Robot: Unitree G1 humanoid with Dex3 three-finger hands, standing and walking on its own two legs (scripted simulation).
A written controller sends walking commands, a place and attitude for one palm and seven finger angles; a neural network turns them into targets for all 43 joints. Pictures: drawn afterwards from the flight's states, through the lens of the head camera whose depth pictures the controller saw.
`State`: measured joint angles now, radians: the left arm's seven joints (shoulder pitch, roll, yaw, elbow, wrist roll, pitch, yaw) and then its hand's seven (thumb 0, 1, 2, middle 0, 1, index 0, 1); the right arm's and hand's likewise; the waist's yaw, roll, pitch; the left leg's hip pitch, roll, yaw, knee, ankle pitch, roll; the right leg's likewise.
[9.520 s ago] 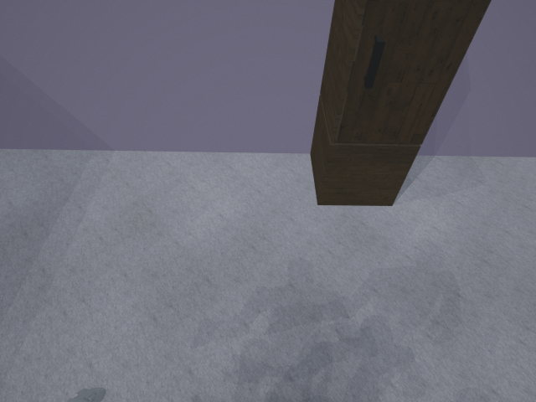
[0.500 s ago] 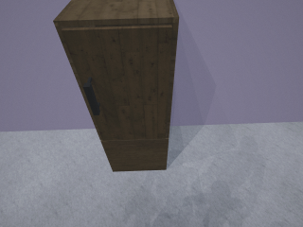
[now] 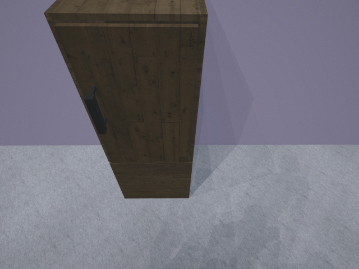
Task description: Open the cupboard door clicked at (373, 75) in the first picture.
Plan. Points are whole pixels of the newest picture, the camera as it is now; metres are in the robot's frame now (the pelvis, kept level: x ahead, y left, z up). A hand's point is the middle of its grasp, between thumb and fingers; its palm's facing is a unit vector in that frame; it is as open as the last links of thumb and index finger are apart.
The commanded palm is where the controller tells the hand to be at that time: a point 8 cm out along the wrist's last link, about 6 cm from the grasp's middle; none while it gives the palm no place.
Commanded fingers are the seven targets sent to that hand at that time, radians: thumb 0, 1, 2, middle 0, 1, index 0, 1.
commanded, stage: come to a stop and stand still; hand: left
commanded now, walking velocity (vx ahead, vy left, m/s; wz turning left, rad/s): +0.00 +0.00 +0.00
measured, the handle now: (98, 110) +0.55 +0.28 +0.00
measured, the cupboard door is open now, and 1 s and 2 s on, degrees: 0 0 0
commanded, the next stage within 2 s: look again from close up in 0.40 s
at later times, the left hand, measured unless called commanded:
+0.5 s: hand out of the picture +0.02 +0.18 -0.18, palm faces +0.05 -0.98 -0.19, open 7.4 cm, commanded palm none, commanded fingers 0.00 0.90 0.90 -0.20 -0.30 -0.20 -0.30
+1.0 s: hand out of the picture +0.02 +0.23 -0.18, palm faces -0.02 -0.98 -0.22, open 7.4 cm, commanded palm none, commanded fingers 0.00 0.90 0.90 -0.20 -0.30 -0.20 -0.30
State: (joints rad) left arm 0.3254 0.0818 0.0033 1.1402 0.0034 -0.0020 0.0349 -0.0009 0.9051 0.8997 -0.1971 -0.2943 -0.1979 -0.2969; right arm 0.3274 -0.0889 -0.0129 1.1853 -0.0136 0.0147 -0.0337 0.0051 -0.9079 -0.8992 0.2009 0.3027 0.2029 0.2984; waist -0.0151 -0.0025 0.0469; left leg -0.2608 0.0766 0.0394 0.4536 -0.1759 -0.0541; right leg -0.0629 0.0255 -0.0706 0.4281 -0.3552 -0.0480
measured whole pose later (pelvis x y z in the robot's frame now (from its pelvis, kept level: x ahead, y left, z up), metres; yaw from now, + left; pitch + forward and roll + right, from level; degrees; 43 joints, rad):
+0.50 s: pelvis +0.03 +0.01 +0.00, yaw +0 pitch -1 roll +1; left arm 0.30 0.14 0.01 1.11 0.01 0.00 0.04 0.00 0.90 0.90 -0.20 -0.29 -0.20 -0.30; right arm 0.21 -0.16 -0.01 1.14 -0.01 0.01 -0.04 0.01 -0.92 -0.90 0.20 0.30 0.20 0.30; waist 0.01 -0.02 0.04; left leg -0.20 0.05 0.05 0.46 -0.22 -0.04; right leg 0.01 0.00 -0.06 0.40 -0.38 -0.03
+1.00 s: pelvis -0.01 +0.05 -0.01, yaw -1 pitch -1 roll +0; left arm 0.29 0.19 0.00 1.00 0.02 0.01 0.03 0.00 0.90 0.90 -0.20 -0.29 -0.20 -0.30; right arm 0.29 -0.16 0.00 1.05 -0.02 0.01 -0.01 0.01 -0.92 -0.90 0.20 0.30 0.20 0.30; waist -0.01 -0.01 0.02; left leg -0.33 0.00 0.06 0.56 -0.22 0.04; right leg -0.14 -0.03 -0.02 0.54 -0.39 0.01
